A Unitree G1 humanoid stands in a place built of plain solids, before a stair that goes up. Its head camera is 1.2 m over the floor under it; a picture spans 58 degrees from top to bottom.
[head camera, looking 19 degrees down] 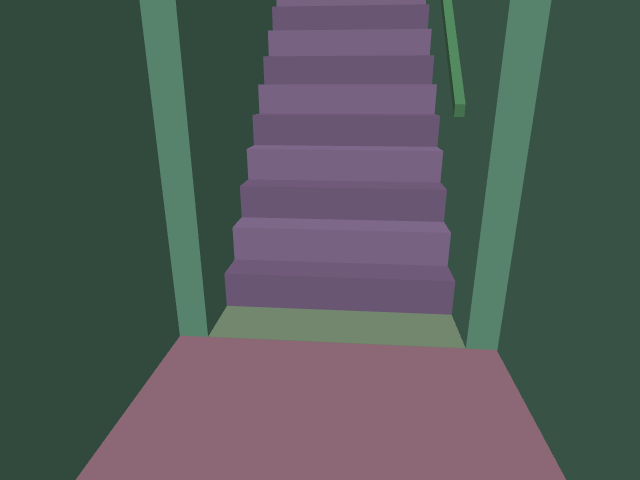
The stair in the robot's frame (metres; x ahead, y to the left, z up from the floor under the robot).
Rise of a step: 0.21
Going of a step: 0.22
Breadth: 1.30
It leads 5 degrees to the right of straight ahead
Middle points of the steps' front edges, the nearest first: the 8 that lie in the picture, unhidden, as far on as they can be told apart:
2.23 -0.10 0.21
2.46 -0.12 0.42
2.68 -0.13 0.62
2.90 -0.15 0.83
3.12 -0.17 1.04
3.35 -0.19 1.25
3.57 -0.21 1.45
3.79 -0.23 1.66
